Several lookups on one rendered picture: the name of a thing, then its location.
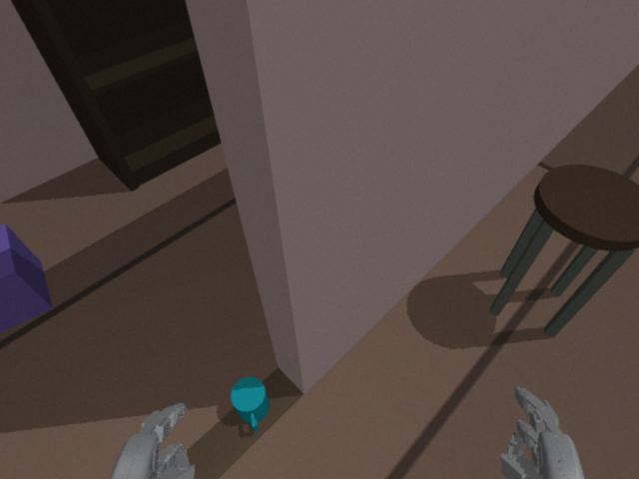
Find right robot hand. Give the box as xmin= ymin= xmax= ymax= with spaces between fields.
xmin=501 ymin=386 xmax=585 ymax=479

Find left robot hand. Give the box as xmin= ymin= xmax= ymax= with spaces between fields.
xmin=110 ymin=403 xmax=195 ymax=479

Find bookshelf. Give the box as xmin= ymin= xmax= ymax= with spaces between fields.
xmin=11 ymin=0 xmax=221 ymax=192

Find stool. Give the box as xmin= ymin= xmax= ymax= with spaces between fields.
xmin=489 ymin=165 xmax=639 ymax=337

